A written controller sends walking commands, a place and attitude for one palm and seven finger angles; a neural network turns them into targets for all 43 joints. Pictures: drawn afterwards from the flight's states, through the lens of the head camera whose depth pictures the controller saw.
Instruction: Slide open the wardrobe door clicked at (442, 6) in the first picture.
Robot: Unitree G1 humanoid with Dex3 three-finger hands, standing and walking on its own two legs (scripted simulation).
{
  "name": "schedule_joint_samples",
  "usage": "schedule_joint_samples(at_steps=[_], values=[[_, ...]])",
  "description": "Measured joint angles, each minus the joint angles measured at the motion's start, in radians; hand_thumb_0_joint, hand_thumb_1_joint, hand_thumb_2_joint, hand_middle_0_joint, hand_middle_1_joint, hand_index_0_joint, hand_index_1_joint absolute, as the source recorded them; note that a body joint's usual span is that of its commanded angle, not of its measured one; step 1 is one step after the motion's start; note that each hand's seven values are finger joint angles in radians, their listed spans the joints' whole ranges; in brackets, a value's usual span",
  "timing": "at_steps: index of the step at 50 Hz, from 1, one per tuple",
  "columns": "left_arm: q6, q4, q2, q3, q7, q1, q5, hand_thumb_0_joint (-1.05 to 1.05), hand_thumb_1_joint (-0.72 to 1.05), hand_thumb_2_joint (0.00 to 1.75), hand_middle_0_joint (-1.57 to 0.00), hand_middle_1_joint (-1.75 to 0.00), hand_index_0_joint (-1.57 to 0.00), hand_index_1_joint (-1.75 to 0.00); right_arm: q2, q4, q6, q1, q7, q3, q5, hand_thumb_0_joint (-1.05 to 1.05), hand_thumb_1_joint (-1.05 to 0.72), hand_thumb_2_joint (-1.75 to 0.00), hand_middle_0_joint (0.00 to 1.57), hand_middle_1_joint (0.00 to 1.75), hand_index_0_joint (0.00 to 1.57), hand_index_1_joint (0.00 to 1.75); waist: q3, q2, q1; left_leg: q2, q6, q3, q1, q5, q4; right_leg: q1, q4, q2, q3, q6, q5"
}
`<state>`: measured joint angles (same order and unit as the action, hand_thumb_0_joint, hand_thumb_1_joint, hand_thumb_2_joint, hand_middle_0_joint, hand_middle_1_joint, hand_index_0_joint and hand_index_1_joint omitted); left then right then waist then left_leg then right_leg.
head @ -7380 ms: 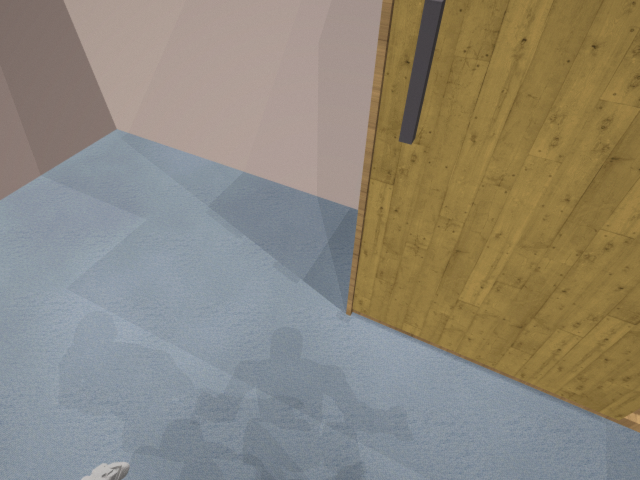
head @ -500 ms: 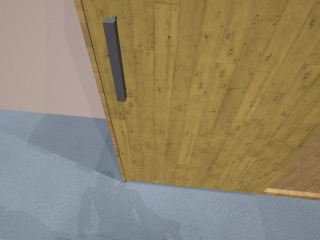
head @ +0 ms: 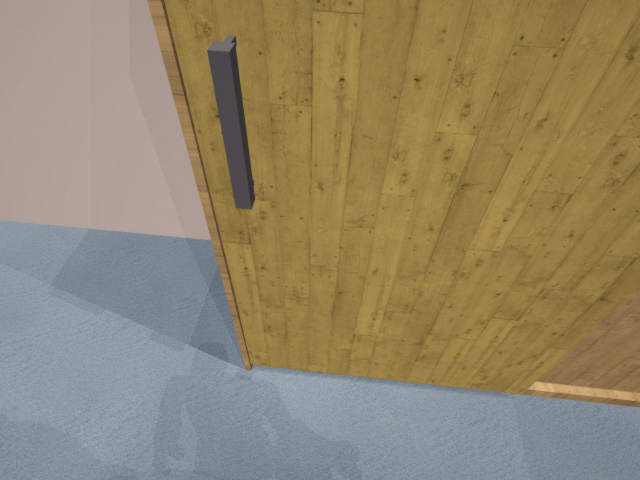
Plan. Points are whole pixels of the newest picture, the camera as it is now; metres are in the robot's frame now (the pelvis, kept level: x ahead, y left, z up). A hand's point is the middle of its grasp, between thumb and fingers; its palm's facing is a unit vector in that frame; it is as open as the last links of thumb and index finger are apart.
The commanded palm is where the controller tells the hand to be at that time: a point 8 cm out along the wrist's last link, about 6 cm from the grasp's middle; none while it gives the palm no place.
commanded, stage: look again from close up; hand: left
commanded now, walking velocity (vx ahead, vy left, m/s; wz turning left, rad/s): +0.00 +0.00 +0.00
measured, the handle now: (238, 130) +0.55 +0.16 +0.16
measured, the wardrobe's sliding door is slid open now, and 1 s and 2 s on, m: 0.00 0.00 0.00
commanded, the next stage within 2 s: none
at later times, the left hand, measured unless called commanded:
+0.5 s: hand out of the picture +0.03 +0.22 -0.17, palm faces +0.00 -0.96 -0.27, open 7.4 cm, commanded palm none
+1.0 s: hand out of the picture +0.04 +0.22 -0.17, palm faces +0.00 -0.96 -0.29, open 7.4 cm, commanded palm none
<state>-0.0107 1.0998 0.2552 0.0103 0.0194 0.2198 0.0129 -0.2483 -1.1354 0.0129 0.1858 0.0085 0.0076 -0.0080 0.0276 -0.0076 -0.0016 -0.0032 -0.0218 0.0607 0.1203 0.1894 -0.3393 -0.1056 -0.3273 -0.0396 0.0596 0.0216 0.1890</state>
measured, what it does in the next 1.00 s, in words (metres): stands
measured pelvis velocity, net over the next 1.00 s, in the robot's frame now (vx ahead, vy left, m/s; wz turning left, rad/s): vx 0.01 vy -0.01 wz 0.01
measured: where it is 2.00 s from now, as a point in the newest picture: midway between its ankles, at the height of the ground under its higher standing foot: outside the picture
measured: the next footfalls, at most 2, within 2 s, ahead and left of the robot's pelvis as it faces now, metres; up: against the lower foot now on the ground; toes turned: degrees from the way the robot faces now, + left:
none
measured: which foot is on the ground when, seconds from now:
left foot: down 0.00-1.00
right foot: down 0.00-1.00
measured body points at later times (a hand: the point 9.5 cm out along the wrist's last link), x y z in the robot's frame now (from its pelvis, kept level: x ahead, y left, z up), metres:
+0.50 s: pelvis +0.00 +0.00 +0.00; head +0.01 +0.00 +0.45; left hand +0.04 +0.27 -0.15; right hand +0.05 -0.27 -0.15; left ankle +0.00 +0.10 -0.75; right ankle -0.01 -0.13 -0.75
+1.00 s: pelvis +0.01 -0.01 +0.00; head +0.01 -0.01 +0.45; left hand +0.04 +0.27 -0.14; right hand +0.06 -0.28 -0.14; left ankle +0.00 +0.10 -0.75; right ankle -0.01 -0.13 -0.75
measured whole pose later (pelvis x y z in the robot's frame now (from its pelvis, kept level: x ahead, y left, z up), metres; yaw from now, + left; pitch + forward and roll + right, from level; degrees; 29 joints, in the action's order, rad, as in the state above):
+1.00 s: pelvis +0.01 -0.01 +0.00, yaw +0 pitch -2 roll +0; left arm -0.01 1.11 0.28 0.00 0.01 0.20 0.01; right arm -0.28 -1.13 0.02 0.17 0.01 0.01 -0.01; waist 0.03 0.00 0.00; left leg 0.01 -0.01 0.05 0.11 0.18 -0.31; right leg -0.09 -0.31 -0.03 0.07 0.01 0.19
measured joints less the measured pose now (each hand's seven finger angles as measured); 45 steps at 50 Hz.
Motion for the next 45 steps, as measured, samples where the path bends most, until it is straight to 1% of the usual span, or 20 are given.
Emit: schedule_joint_samples(at_steps=[19,45], values=[[0.003,0.007,0.007,-0.005,-0.002,-0.003,0.001,0.00,0.91,0.90,-0.20,-0.30,-0.20,-0.30,-0.009,0.001,0.002,0.001,0.002,0.001,-0.001,0.00,-0.91,-0.90,0.21,0.30,0.20,0.30,0.001,0.003,-0.002,-0.004,0.000,-0.003,-0.012,-0.003,0.015,0.010,0.007,-0.003,0.003,0.001,0.002],[-0.001,0.007,0.022,-0.008,-0.008,-0.015,0.001,0.00,0.91,0.90,-0.20,-0.30,-0.20,-0.30,-0.027,0.003,0.002,-0.011,0.001,0.000,-0.002,0.00,-0.91,-0.90,0.21,0.30,0.20,0.30,0.002,0.005,-0.003,0.007,0.011,-0.008,-0.013,-0.007,0.023,0.011,0.014,0.008,0.008,-0.010,0.001]])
